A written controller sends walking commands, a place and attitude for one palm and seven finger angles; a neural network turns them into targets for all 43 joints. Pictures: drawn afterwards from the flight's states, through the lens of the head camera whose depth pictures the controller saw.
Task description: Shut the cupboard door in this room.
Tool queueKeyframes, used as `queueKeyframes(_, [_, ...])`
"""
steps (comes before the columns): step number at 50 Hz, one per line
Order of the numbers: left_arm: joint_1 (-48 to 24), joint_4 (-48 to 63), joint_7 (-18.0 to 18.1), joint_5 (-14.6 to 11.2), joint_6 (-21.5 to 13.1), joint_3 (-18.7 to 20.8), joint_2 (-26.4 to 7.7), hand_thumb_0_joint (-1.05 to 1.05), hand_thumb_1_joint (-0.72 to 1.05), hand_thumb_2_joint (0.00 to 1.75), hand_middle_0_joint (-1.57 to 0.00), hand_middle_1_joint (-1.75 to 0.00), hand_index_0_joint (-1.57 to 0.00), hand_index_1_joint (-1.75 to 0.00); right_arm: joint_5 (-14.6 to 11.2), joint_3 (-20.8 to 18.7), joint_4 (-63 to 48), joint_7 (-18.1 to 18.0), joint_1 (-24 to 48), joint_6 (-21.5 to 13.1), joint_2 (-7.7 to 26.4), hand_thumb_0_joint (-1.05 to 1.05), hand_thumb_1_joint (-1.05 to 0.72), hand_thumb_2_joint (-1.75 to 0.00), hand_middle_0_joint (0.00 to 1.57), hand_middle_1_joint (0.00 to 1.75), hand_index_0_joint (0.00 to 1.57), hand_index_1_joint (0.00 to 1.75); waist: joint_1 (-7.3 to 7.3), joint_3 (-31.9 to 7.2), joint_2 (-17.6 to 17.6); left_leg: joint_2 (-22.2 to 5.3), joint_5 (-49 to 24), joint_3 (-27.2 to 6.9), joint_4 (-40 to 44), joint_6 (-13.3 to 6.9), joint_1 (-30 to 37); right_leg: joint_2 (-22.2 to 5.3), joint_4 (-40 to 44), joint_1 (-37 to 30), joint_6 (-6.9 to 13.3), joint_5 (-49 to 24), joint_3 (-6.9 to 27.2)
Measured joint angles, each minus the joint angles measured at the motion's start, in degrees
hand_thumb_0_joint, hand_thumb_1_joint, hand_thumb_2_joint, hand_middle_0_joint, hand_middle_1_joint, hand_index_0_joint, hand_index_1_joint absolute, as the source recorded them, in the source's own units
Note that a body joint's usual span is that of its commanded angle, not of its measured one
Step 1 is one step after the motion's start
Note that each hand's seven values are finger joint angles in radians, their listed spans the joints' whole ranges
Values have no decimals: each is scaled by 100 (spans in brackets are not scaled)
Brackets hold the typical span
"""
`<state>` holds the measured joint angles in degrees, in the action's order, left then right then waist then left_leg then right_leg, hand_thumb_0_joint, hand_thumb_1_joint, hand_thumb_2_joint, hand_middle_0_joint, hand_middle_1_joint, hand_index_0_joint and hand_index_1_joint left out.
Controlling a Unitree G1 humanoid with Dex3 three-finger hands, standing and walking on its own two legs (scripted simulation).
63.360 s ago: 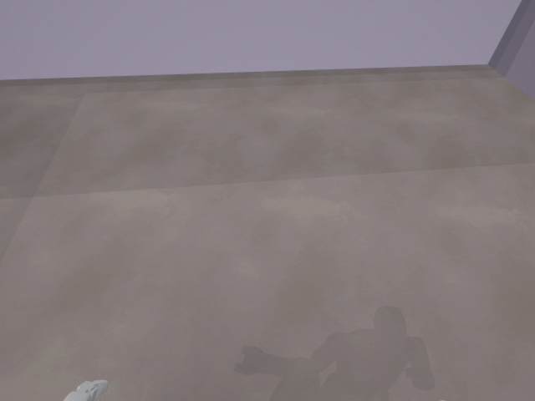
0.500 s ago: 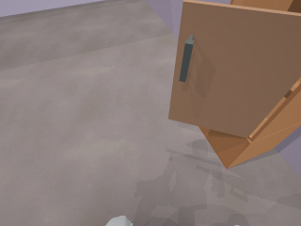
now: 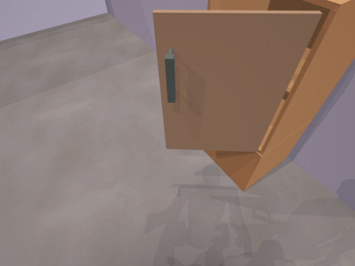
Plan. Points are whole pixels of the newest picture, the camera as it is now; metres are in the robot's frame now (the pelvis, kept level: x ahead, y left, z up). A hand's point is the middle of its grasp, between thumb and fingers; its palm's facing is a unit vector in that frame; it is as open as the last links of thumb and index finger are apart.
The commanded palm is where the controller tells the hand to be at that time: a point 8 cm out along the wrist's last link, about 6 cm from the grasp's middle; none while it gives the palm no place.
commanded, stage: take the last steps up to it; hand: left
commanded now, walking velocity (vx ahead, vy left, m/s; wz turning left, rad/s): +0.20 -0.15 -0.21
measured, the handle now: (171, 76) +0.62 +0.04 +0.08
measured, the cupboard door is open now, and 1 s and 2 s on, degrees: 52 52 52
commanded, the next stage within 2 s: come to a stop and stand still in 0.38 s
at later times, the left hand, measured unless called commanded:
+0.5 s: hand out of the picture +0.12 +0.17 -0.18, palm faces -0.06 -0.99 -0.14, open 7.3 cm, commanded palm none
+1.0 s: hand (148, 228) +0.24 +0.10 -0.15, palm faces -0.06 -0.97 -0.23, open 7.3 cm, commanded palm none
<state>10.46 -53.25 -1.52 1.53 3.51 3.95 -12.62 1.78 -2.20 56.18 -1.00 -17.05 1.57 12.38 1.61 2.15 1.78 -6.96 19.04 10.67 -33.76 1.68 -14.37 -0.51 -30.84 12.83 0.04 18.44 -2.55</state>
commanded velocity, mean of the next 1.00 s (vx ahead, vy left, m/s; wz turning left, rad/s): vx -0.01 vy -0.01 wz -0.06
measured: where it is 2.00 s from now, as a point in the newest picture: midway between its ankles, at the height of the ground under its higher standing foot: outside the picture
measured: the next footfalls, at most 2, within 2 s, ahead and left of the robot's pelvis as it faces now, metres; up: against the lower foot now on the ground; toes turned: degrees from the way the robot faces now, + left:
left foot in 0.38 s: +0.16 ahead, +0.09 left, +0.00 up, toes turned +6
right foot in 0.76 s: +0.21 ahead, -0.21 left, +0.00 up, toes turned -9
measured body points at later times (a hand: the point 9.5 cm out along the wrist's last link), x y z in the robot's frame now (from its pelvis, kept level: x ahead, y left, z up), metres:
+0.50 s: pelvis +0.10 -0.01 +0.00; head +0.13 +0.02 +0.45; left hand +0.13 +0.22 -0.17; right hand +0.14 -0.26 -0.13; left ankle +0.12 +0.08 -0.73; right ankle +0.01 -0.12 -0.65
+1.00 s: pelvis +0.14 -0.07 +0.01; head +0.19 -0.09 +0.45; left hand +0.25 +0.15 -0.14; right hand +0.17 -0.33 -0.15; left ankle +0.10 +0.05 -0.66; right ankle +0.17 -0.20 -0.73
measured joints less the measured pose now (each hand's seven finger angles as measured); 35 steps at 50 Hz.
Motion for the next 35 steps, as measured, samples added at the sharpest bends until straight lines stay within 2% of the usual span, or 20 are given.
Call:
queueKeyframes(2, [17,-64,23,19,-74,-37,127,0,91,90,-20,-30,-20,-30,-22,-55,147,3,-28,118,114,1,-90,-90,20,30,20,30,14,-42,177,9,843,-310,-900,49,-323,115,-75,-17,140,-1,-39])
queueKeyframes(3, [61,-70,42,15,-98,-63,186,0,91,90,-20,-30,-20,-30,-23,-80,194,9,-43,179,158,1,-90,-90,20,30,20,30,15,-78,224,82,1009,-477,-1453,45,-544,140,-28,-75,185,51,-59])
queueKeyframes(5, [194,-87,86,11,-144,-73,268,0,91,90,-20,-30,-20,-30,-13,-113,257,28,-31,221,196,1,-90,-90,20,30,20,30,-23,-142,208,194,948,-597,-2299,62,-927,160,227,-236,246,29,-24])
queueKeyframes(8, [364,-189,125,-2,-221,-90,308,0,91,90,-20,-30,-20,-30,16,-142,202,83,67,154,182,1,-90,-90,20,30,20,30,-4,-142,98,211,494,-597,-2696,137,-1314,187,644,-463,269,-135,28])
queueKeyframes(11, [467,-322,129,-6,-289,-118,327,0,90,90,-21,-30,-21,-30,22,-153,99,103,190,66,131,1,-90,-90,20,30,20,30,23,-95,21,172,192,-603,-2415,198,-1473,260,887,-619,286,-183,16])
queueKeyframes(13, [515,-402,129,6,-314,-124,333,0,90,90,-21,-30,-21,-30,20,-147,62,97,279,30,78,1,-90,-90,20,30,20,30,-9,-60,-41,164,177,-586,-2003,211,-1438,310,944,-697,295,-140,16])
queueKeyframes(16, [595,-503,124,22,-320,-111,315,0,90,90,-21,-30,-21,-30,8,-107,31,73,407,-42,-18,1,-90,-90,20,30,20,30,-112,-17,-161,204,200,-517,-1115,172,-1168,366,854,-788,281,40,46])
queueKeyframes(18, [674,-567,120,-1,-302,-92,285,0,90,90,-21,-30,-21,-30,9,-59,4,48,465,-143,-74,1,-90,-90,20,30,20,30,-161,-5,-248,268,-218,-429,-315,133,-807,388,564,-788,243,294,85])
queueKeyframes(19, [725,-594,117,-26,-284,-79,263,0,90,90,-21,-30,-21,-30,26,-34,-13,34,487,-223,-99,1,-90,-90,20,30,20,30,-168,-10,-300,291,-616,-395,-51,-20,-666,389,207,-679,232,489,123])
queueKeyframes(21, [730,-664,106,-48,-199,-62,191,0,90,90,-21,-30,-21,-30,73,37,-45,-4,550,-334,-188,1,-90,-90,20,30,20,30,-174,20,-467,297,-404,-242,-288,-297,-621,340,-1281,-143,210,1008,202])
queueKeyframes(22, [723,-685,94,-20,-151,-53,158,0,91,90,-21,-30,-20,-30,81,78,-75,-17,544,-354,-223,1,-90,-90,20,30,20,30,-168,15,-509,273,-235,-171,-301,-352,-538,333,-2024,162,197,1118,232])
queueKeyframes(24, [637,-696,52,32,-86,-27,105,0,91,90,-20,-30,-20,-30,85,125,-119,-57,455,-383,-272,0,-90,-90,20,30,20,30,-108,2,-502,227,-117,-137,-131,-353,-352,258,-3040,700,135,982,179])
queueKeyframes(26, [466,-624,16,43,-57,10,62,0,91,90,-20,-30,-20,-30,84,147,-84,-93,342,-396,-308,0,-90,-90,20,30,20,30,-79,50,-450,192,-235,-162,182,-272,-141,121,-3398,1100,38,655,167])
queueKeyframes(28, [271,-493,25,17,-55,32,36,0,91,90,-20,-30,-20,-30,73,169,8,-121,246,-367,-332,0,-90,-90,20,30,20,30,-80,128,-380,149,-354,-197,484,-251,51,-18,-3185,1339,-57,392,205])
queueKeyframes(30, [86,-355,63,-10,-61,35,26,0,91,90,-20,-30,-20,-30,56,179,110,-125,175,-301,-348,0,-90,-90,20,30,20,30,-79,211,-302,88,-417,-242,661,-201,180,-128,-2624,1415,-119,182,229])
queueKeyframes(35, [-175,-178,137,-13,-90,-5,37,0,91,90,-20,-30,-20,-30,14,72,298,-64,98,-99,-356,1,-90,-90,20,30,20,30,-21,338,-152,-54,-222,-266,533,-1,317,-229,-1225,1148,-151,-199,103])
